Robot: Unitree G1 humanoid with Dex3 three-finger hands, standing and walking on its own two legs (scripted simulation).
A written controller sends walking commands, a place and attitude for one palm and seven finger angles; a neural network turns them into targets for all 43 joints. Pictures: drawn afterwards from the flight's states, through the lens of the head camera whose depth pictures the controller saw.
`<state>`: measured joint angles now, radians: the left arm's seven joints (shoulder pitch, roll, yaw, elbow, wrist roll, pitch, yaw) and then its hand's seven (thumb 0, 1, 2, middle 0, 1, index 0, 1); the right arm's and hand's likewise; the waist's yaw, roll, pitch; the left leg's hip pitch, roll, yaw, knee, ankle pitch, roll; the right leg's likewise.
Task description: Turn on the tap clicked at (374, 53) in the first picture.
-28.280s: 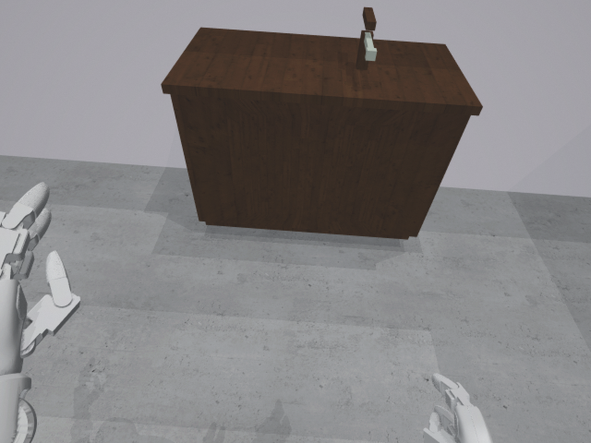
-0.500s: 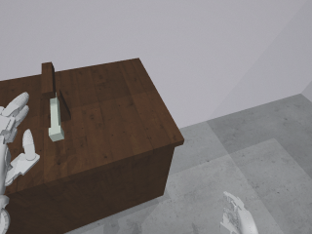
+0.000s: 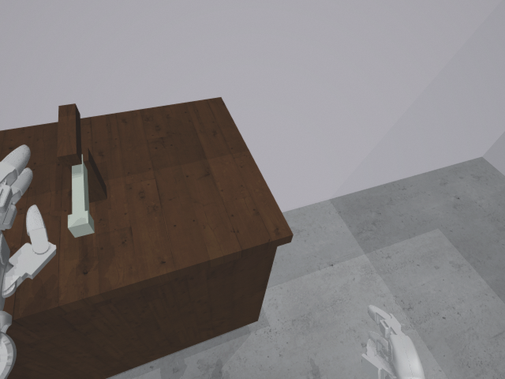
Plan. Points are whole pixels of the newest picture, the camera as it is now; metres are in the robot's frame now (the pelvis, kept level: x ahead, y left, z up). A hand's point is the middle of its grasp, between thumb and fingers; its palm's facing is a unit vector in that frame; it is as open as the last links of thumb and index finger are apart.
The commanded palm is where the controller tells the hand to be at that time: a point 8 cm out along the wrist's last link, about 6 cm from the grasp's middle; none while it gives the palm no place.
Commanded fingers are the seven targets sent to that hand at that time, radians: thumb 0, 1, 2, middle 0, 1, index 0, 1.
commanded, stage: look again from close up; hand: left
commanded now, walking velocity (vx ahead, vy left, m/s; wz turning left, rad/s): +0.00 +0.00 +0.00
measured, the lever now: (81, 224) +0.31 +0.30 +0.06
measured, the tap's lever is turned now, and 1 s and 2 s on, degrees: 0 0 0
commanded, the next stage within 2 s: turn the palm inward beside the body in 0.12 s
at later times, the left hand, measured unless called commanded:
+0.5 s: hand (73, 281) +0.20 +0.23 +0.12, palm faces +0.37 -0.87 -0.32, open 7.4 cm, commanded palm +0.14 +0.27 +0.17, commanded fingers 0.00 0.90 0.90 -0.20 -0.30 -0.20 -0.30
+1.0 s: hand (101, 274) +0.20 +0.19 +0.14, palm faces +0.49 -0.83 -0.27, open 7.4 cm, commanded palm +0.14 +0.23 +0.15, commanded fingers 0.00 0.90 0.90 -0.20 -0.30 -0.20 -0.30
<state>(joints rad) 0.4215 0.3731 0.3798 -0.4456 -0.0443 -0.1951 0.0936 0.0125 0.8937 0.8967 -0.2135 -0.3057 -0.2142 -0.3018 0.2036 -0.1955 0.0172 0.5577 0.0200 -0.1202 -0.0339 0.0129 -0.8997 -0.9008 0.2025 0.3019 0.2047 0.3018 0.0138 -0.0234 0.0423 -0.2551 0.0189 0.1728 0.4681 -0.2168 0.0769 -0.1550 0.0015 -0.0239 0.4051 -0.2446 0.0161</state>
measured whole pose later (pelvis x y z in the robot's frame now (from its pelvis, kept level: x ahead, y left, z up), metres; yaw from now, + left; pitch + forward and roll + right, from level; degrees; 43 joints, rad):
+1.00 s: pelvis -0.01 -0.09 -0.02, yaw +3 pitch +0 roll +0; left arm 0.30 0.37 0.36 -0.30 -0.17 -0.03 0.09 0.02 0.89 0.90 -0.21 -0.31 -0.22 -0.30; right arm 0.17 -0.24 0.00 0.68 0.03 -0.10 -0.04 0.01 -0.90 -0.90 0.20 0.30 0.21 0.30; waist 0.04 0.05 -0.04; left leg -0.41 0.03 -0.04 0.71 -0.29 -0.03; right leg -0.29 0.10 -0.08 0.67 -0.38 -0.10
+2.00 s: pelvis -0.02 -0.06 -0.02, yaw +5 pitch -2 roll -1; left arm 0.54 0.23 0.20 -0.51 -0.21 0.09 0.24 0.02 0.90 0.90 -0.21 -0.30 -0.21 -0.30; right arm 0.18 -0.23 0.06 0.65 0.03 -0.19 -0.08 0.01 -0.90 -0.90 0.20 0.30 0.21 0.30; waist 0.06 0.06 -0.05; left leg -0.38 -0.02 -0.05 0.68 -0.27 0.01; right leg -0.26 0.05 -0.09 0.66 -0.38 -0.07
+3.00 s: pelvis +0.00 -0.08 -0.02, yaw +4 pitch +0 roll +0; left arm 0.33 0.24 0.27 -0.26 -0.24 0.08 0.20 0.01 0.90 0.90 -0.21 -0.30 -0.21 -0.30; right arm 0.18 -0.25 0.04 0.68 0.04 -0.18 -0.09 0.01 -0.90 -0.90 0.20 0.30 0.21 0.30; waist 0.04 0.06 -0.06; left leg -0.37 -0.01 -0.05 0.64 -0.27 -0.02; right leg -0.26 0.07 -0.09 0.63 -0.38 -0.09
